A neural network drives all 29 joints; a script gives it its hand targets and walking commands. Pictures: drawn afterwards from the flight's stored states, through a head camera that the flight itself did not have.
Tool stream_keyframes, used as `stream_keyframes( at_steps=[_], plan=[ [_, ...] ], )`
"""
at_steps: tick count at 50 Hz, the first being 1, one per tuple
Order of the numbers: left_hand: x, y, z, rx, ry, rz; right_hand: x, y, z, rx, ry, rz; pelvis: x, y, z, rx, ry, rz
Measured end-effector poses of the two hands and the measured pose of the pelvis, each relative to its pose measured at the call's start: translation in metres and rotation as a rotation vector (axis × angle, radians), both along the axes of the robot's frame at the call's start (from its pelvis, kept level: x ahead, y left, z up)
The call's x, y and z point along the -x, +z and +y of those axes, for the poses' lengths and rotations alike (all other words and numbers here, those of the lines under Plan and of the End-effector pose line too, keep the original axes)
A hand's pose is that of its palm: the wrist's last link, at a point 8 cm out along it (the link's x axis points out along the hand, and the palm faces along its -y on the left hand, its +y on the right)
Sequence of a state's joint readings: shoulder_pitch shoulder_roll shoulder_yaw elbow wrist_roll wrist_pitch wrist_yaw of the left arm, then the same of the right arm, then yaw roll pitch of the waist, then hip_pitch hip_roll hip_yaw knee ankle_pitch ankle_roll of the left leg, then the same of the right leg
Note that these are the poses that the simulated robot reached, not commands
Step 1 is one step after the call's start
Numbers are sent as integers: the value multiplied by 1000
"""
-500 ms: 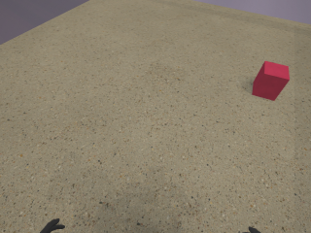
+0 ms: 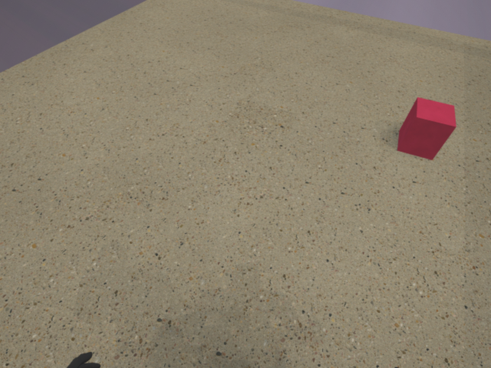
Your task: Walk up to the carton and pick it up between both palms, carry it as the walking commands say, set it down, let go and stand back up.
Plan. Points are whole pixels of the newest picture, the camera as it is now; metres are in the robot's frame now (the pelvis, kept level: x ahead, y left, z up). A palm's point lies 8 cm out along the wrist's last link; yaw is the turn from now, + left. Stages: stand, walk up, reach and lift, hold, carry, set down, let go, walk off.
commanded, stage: stand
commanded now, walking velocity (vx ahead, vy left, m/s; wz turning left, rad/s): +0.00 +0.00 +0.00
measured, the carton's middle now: (424, 128) +1.48 -1.06 -0.63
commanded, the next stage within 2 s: walk up in 0.72 s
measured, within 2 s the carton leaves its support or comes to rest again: neither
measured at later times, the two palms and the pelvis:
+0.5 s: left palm out of the picture +0.08 +0.29 -0.11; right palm out of the picture +0.07 -0.29 -0.11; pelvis -0.01 +0.00 +0.00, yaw +0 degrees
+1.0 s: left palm out of the picture +0.08 +0.29 -0.11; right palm out of the picture +0.05 -0.30 -0.11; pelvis -0.02 +0.00 +0.00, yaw -2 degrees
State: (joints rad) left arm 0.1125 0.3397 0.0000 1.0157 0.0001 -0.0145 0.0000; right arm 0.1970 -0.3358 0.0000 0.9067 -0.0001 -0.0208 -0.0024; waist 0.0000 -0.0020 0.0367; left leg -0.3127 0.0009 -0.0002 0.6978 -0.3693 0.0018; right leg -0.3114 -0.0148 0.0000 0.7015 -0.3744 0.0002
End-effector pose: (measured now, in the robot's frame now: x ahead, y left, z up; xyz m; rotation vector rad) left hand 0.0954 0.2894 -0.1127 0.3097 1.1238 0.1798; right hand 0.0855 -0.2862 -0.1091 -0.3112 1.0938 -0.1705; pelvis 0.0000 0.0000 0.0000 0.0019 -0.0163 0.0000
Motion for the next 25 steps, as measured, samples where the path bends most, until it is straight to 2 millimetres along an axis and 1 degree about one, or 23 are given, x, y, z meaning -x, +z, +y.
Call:
stream_keyframes(
  at_steps=[19, 25],
  plan=[
    [8, -1, 0, 1, 5, 2, 14, -2, -1, 3, -9, 13, 9, 0, 0, 0, 0, -12],
    [14, -2, 0, 2, 9, 8, 20, -2, -2, 4, -12, 21, 12, 0, 0, 0, 0, -17]
  ],
)
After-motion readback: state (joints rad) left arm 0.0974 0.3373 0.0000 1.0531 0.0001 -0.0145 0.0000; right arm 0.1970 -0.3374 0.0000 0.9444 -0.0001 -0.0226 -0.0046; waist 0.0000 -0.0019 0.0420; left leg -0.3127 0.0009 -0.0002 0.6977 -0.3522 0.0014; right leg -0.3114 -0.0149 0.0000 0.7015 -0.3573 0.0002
